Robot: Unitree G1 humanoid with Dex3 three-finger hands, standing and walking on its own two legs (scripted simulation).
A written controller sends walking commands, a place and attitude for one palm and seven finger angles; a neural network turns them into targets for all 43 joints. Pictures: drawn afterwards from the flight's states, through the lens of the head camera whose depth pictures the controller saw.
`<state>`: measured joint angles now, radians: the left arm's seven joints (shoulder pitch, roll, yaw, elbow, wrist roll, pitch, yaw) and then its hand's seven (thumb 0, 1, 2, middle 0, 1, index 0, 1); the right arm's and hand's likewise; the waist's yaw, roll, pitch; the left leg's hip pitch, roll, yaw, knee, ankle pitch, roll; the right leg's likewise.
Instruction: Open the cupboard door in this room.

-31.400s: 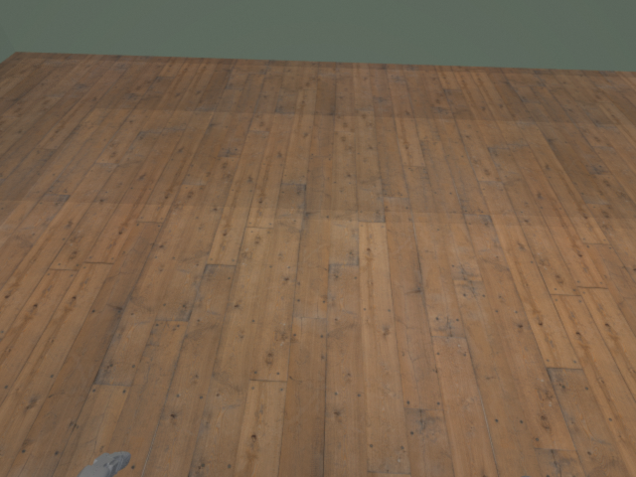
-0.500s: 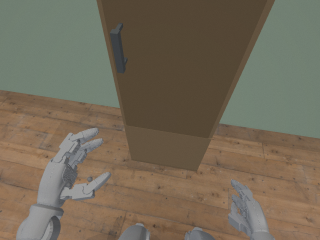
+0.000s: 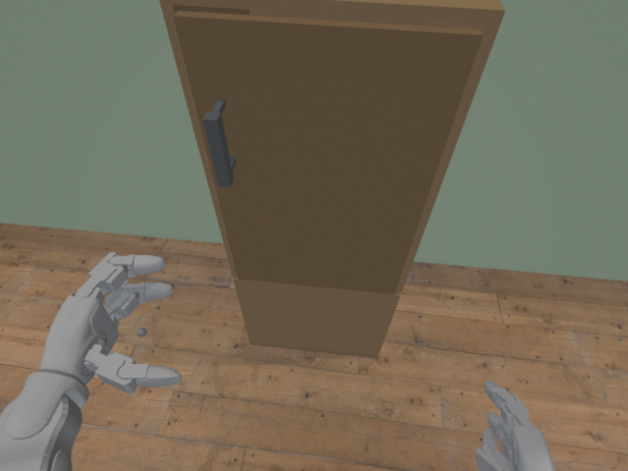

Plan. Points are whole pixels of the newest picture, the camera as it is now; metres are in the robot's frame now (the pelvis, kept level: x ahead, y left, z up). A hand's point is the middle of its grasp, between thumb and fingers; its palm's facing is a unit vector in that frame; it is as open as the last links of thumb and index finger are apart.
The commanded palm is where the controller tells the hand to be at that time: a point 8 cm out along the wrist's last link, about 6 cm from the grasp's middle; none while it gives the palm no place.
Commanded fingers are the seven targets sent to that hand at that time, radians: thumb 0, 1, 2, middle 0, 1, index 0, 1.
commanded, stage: raise the hand with hooked fingers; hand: left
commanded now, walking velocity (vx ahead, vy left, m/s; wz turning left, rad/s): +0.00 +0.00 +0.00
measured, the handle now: (223, 143) +0.54 +0.18 +0.12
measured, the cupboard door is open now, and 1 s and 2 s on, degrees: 0 0 0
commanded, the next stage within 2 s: move the hooked fingers beside the handle in 0.94 s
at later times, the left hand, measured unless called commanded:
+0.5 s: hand (88, 252) +0.30 +0.27 +0.15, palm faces +0.04 -1.00 -0.06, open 14.0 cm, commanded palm +0.27 +0.30 +0.14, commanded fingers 0.00 -0.50 0.30 -0.30 -1.20 -0.30 -1.20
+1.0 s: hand (107, 264) +0.30 +0.25 +0.14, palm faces +0.00 -1.00 -0.04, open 14.0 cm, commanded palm +0.27 +0.30 +0.14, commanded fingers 0.00 -0.50 0.30 -0.30 -1.20 -0.30 -1.20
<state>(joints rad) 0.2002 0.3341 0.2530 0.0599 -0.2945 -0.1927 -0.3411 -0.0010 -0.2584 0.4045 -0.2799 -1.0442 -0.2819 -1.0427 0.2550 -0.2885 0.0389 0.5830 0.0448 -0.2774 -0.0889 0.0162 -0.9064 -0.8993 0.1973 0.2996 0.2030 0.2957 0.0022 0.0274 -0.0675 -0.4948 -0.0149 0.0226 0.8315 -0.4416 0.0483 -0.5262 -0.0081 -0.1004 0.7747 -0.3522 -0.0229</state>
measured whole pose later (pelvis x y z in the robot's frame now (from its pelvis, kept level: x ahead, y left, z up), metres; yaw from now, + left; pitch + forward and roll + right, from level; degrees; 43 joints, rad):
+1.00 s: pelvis +0.00 -0.02 +0.02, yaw -1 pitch +2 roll -1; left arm -0.11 0.43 0.43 0.38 -0.33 -0.08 -0.51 -0.01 -0.50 0.30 -0.30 -1.20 -0.30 -1.20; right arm 0.26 -0.29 0.07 0.60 0.06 -0.23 -0.11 0.01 -0.91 -0.90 0.20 0.30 0.20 0.30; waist 0.02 0.04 -0.03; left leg -0.32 0.00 0.03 0.63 -0.35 0.03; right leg -0.36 0.01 -0.09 0.59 -0.27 -0.04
